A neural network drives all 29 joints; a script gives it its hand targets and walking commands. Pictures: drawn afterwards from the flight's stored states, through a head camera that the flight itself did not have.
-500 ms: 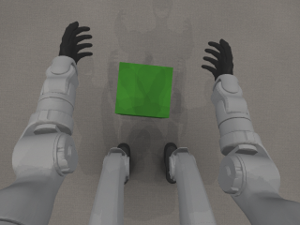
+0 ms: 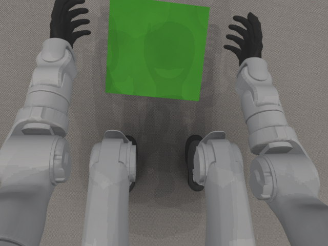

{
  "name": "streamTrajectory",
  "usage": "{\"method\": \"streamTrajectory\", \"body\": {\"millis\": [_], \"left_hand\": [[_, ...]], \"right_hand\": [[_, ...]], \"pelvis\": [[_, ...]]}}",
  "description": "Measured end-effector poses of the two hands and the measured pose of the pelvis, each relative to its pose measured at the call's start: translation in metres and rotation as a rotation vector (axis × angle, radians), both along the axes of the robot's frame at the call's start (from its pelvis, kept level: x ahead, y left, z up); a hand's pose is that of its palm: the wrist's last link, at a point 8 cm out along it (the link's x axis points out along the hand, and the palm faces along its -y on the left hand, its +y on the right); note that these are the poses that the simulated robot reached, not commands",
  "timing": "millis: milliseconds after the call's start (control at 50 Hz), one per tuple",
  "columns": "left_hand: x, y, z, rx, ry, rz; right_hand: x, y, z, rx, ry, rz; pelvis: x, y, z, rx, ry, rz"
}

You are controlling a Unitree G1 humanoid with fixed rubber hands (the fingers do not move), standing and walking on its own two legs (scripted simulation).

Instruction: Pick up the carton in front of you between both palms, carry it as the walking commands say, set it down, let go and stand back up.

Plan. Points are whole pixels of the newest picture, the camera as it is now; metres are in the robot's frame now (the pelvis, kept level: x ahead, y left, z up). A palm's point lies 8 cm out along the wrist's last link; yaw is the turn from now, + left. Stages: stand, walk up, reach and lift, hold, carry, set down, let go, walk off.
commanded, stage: reach and lift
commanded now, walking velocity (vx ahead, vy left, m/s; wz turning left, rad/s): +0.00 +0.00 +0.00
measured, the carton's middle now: (155, 60) +0.49 +0.04 -0.30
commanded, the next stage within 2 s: none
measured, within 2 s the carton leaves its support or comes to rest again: leaves its support in 1.02 s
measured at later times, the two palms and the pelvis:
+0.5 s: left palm (82, 43) +0.51 +0.21 -0.24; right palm (231, 52) +0.51 -0.15 -0.23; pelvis +0.00 +0.00 -0.06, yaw +0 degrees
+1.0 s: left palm (96, 40) +0.52 +0.18 -0.23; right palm (221, 49) +0.51 -0.12 -0.23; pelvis -0.01 +0.00 -0.06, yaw +0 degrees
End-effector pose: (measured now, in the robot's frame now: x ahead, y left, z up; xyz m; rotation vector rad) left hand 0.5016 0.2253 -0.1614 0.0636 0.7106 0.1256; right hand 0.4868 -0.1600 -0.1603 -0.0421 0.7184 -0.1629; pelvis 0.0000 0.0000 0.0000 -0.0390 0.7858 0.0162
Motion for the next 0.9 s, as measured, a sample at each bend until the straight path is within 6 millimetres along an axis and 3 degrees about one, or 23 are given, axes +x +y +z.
{"method": "streamTrajectory", "body": {"millis": [180, 300, 580, 680, 760, 900], "left_hand": [[-0.001, -0.006, -0.062, 0.001, 0.044, 0.008], [0.001, -0.012, -0.089, -0.013, 0.03, 0.0], [0.009, -0.014, -0.074, -0.014, 0.023, -0.017], [0.009, -0.025, -0.075, -0.025, 0.026, -0.036], [0.01, -0.042, -0.076, -0.037, 0.016, -0.05], [0.012, -0.045, -0.074, -0.021, 0.035, -0.048]], "right_hand": [[0.002, 0.002, -0.062, -0.008, 0.054, 0.021], [0.013, -0.01, -0.075, -0.023, 0.039, 0.009], [0.017, 0.014, -0.068, 0.004, 0.033, 0.018], [0.016, 0.019, -0.067, 0.009, 0.031, 0.032], [0.02, 0.035, -0.066, 0.027, 0.023, 0.061], [0.022, 0.039, -0.067, 0.028, 0.022, -0.016]], "pelvis": [[-0.011, -0.001, -0.04, 0.007, -0.071, -0.003], [-0.01, -0.001, -0.055, 0.005, -0.113, -0.009], [-0.003, 0.004, -0.055, 0.001, -0.087, -0.006], [-0.005, 0.004, -0.053, -0.002, -0.081, -0.007], [-0.008, 0.003, -0.051, 0.0, -0.081, -0.011], [-0.01, 0.002, -0.05, 0.003, -0.087, -0.011]]}}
